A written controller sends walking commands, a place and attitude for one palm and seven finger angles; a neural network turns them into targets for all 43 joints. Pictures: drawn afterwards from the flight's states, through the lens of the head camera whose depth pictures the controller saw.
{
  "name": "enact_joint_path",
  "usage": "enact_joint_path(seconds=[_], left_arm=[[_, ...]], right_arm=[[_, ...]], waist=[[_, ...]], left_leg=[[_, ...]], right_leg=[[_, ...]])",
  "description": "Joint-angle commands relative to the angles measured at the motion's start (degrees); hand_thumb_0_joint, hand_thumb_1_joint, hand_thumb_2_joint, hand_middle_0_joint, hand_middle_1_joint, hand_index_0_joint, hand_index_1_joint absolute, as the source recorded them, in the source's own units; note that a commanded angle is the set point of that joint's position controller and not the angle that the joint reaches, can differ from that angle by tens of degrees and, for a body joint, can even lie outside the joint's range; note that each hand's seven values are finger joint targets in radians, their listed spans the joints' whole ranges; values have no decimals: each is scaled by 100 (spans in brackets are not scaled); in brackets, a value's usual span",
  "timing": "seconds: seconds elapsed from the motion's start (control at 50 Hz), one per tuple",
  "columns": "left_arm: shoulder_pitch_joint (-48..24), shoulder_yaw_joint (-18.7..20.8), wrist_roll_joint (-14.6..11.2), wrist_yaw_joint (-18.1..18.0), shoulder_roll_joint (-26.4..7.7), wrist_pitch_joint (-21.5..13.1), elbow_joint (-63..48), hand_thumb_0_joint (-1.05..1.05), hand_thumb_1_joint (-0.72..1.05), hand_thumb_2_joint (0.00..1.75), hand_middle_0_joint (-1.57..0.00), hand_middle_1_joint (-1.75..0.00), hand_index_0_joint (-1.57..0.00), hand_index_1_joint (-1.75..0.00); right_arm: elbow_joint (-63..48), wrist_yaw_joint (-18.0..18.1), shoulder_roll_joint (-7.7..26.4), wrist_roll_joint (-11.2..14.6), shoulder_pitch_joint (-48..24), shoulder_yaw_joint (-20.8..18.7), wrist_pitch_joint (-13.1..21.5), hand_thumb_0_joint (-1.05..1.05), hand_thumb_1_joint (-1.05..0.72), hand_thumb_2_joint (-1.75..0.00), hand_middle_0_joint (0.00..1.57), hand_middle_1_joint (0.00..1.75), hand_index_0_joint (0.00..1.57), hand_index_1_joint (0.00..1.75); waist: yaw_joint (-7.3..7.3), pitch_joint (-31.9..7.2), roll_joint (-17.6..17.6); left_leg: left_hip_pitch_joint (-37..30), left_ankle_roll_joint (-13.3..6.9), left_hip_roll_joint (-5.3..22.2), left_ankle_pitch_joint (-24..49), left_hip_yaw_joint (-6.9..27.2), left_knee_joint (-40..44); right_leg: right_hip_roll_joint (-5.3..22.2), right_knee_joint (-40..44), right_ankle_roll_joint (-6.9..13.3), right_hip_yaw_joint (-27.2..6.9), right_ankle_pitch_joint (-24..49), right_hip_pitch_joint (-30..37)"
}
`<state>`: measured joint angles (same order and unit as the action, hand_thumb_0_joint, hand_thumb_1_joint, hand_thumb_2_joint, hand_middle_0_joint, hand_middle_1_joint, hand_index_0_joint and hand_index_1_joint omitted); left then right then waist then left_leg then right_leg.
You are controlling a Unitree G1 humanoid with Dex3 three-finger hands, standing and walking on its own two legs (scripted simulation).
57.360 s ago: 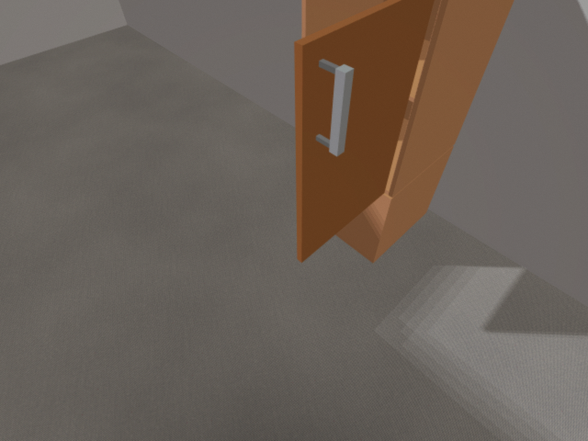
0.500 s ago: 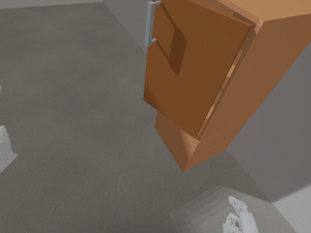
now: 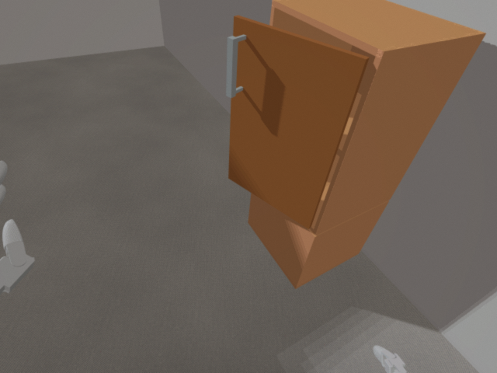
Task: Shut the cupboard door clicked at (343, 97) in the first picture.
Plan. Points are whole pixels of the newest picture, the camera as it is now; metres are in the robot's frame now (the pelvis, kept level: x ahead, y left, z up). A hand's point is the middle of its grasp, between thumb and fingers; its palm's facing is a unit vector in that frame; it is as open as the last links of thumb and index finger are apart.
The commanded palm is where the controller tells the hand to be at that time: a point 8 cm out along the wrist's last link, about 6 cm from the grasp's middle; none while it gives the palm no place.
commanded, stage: stop stepping back and stand still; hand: left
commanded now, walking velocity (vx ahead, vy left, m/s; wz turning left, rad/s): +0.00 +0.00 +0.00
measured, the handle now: (236, 66) +0.87 +0.05 +0.13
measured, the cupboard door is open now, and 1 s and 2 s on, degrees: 20 20 20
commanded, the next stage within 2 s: let the arm hang, fingers relaxed in 0.14 s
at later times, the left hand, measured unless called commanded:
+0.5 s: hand out of the picture +0.11 +0.19 -0.16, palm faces -0.04 -0.98 -0.20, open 7.4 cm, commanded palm none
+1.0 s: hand out of the picture -0.04 +0.18 -0.17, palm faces +0.03 -0.97 -0.22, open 7.3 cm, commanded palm none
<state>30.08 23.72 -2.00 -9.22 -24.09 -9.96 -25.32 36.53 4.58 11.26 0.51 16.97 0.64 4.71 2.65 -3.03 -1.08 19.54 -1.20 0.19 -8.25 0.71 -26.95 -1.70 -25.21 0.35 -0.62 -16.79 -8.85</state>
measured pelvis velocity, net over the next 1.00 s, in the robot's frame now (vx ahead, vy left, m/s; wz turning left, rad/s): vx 0.02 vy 0.00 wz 0.00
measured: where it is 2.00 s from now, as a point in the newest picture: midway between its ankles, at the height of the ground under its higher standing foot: outside the picture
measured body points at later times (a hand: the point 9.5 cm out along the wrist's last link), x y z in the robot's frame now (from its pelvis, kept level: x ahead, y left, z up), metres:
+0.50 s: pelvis +0.01 +0.00 -0.01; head +0.01 +0.02 +0.44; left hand +0.12 +0.24 -0.14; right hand +0.13 -0.26 -0.12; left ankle +0.09 +0.10 -0.74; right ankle -0.02 -0.13 -0.74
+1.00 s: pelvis +0.02 +0.00 +0.00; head +0.01 +0.00 +0.45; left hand -0.04 +0.23 -0.15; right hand +0.01 -0.21 -0.16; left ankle +0.09 +0.10 -0.74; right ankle -0.02 -0.13 -0.74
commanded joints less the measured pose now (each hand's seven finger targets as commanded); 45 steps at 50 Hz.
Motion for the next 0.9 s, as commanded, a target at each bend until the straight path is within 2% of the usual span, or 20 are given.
enact_joint_path(seconds=[0.0, 0.04, 0.08, 0.12, 0.14, 0.2, 0.22, 0.24, 0.26, 0.32, 0.36, 0.38, 0.44, 0.48, 0.58, 0.6, 0.62, 0.64, 0.8, 0.88], left_arm=[[86, 631, -16, -75, -942, -395, -1249, 0, 90, 90, -20, -30, -20, -30], [23, 520, -32, -67, -858, -368, -1204, 0, 90, 90, -20, -30, -20, -30], [-261, 485, -13, -79, -887, -361, -1142, 0, 90, 90, -20, -30, -20, -30], [-674, 554, 19, -95, -1046, -383, -1205, 0, 90, 90, -20, -30, -20, -30], [-701, 404, 23, -85, -886, -390, -1114, 0, 90, 90, -20, -30, -20, -30], [-907, 346, 46, -67, -846, -406, -1037, 0, 90, 90, -20, -30, -20, -30], [-607, -1970, 307, 661, 320, 256, 3235, 0, 90, 90, -20, -30, -20, -30], [-659, -1639, 378, 825, 130, 831, 3532, 0, 90, 90, -20, -30, -20, -30], [-714, -1701, 382, 852, 249, 925, 3668, 0, 90, 90, -20, -30, -20, -30], [-1011, -1827, 392, 883, 86, 896, 4601, 0, 90, 90, -20, -30, -20, -30], [-1293, -1894, 371, 876, -23, 881, 5306, 0, 90, 90, -20, -30, -20, -30], [-1414, -1951, 353, 861, -3, 910, 5648, 0, 90, 90, -20, -30, -20, -30], [-1415, -2105, 322, 809, 151, 968, 6630, 0, 90, 90, -20, -30, -20, -30], [-1326, -2162, 302, 803, 270, 985, 7202, 0, 90, 90, -20, -30, -20, -30], [-928, -2150, 275, 802, 508, 973, 8209, 0, 90, 90, -20, -30, -20, -30], [-855, -2162, 270, 806, 540, 969, 8359, 0, 90, 90, -20, -30, -20, -30], [-803, -2166, 273, 804, 495, 956, 8469, 0, 90, 90, -20, -30, -20, -30], [-789, -2195, 270, 800, 584, 954, 8586, 0, 90, 90, -20, -30, -20, -30], [-411, -2289, 263, 745, 842, 991, 9082, 0, 90, 90, -20, -30, -20, -30], [-292, -2301, 267, 714, 958, 981, 9150, 0, 90, 90, -20, -30, -20, -30]], right_arm=[[-883, -17, 693, 4, -824, -249, 383, 0, -90, -90, 20, 30, 20, 30], [-848, -28, 691, 8, -825, -264, 364, 0, -90, -90, 20, 30, 20, 30], [-820, -1, 712, -3, -880, -260, 338, 0, -90, -90, 20, 30, 20, 30], [-762, 38, 758, -8, -926, -266, 360, 0, -90, -90, 20, 30, 20, 30], [-761, 53, 714, 3, -923, -241, 355, 0, -90, -90, 20, 30, 20, 30], [-808, 55, 715, 17, -981, -200, 349, 0, -90, -90, 20, 30, 20, 30], [373, -480, 1485, -3, -1217, -470, 780, 0, -90, -90, 20, 30, 20, 30], [547, -506, 1624, -28, -815, -502, 274, 0, -90, -90, 20, 30, 20, 30], [526, -477, 1453, -82, -727, -471, 135, 0, -90, -90, 20, 30, 20, 30], [541, -445, 1440, -149, -887, -356, -49, 0, -90, -90, 20, 30, 20, 30], [662, -451, 1419, -170, -931, -339, -159, 0, -90, -90, 20, 30, 20, 30], [772, -453, 1357, -176, -908, -308, -224, 0, -90, -90, 20, 30, 20, 30], [1081, -436, 1131, -198, -893, -221, -357, 0, -90, -90, 20, 30, 20, 30], [1329, -406, 996, -191, -822, -175, -417, 0, -90, -90, 20, 30, 20, 30], [1862, -301, 807, -157, -465, -187, -455, 0, -90, -90, 20, 30, 20, 30], [1964, -284, 801, -148, -412, -191, -456, 0, -90, -90, 20, 30, 20, 30], [2000, -270, 872, -117, -345, -215, -464, 0, -90, -90, 20, 30, 20, 30], [2098, -259, 837, -116, -254, -221, -467, 0, -90, -90, 20, 30, 20, 30], [2488, -229, 658, -113, 127, -225, -534, 0, -90, -90, 20, 30, 20, 30], [2592, -240, 509, -120, 236, -210, -540, 0, -90, -90, 20, 30, 20, 30]], waist=[[-258, -176, 477], [-213, -114, 154], [-184, 121, 114], [-184, 133, 277], [-171, 167, 359], [-214, 341, 626], [-10, 592, 540], [-123, 176, 562], [-200, -35, 361], [-284, -100, -573], [-214, -153, -785], [-174, -114, -721], [-210, -22, 214], [-211, 136, 672], [-235, 175, 1165], [-241, 205, 1140], [-244, 273, 758], [-202, 296, 631], [-202, 864, 65], [-210, 935, -191]], left_leg=[[11, 15, 335, -1714, 398, 776], [-349, 70, 251, -1375, 258, 381], [-592, 54, 247, -1158, 202, 148], [-759, 35, 304, -1017, 269, 207], [-733, 16, 350, -1005, 311, 304], [-508, -22, 428, -1333, 500, 713], [-193, -25, 614, 371, 678, -118], [-310, -72, 684, 1010, 596, -73], [-292, -160, 732, 1129, 647, -153], [-227, -252, 637, 1304, 826, -223], [-395, -177, 450, 1300, 724, -326], [-495, -136, 411, 1127, 709, -257], [-597, -108, 416, 917, 755, 79], [-615, -75, 388, 399, 774, 309], [-787, -76, 413, -51, 810, 576], [-817, -83, 426, -109, 825, 620], [-906, -101, 459, -9, 822, 586], [-948, -96, 463, -20, 793, 590], [-839, -122, 465, -739, 792, 897], [-842, -118, 431, -597, 676, 849]], right_leg=[[162, 680, 135, -232, -484, 7], [353, 942, 216, -519, -855, -514], [446, 1124, 229, -710, -982, -1016], [398, 1047, 174, -636, -806, -1073], [349, 964, 135, -541, -683, -980], [162, 817, 47, -340, -476, -769], [375, -129, 124, 198, 282, -1271], [491, -141, 79, -89, 418, -927], [404, -357, 94, -32, 197, -837], [448, -245, 186, -217, 424, -559], [666, -78, 285, -454, 789, -531], [703, -16, 290, -473, 655, -591], [646, 125, 203, -453, 431, -406], [604, 309, 200, -478, 121, -398], [575, 593, 249, -421, 130, -191], [564, 637, 255, -415, 135, -180], [569, 722, 251, -379, 171, -220], [586, 757, 247, -384, 152, -244], [541, 818, 224, -342, -306, -536], [565, 798, 209, -336, -317, -608]])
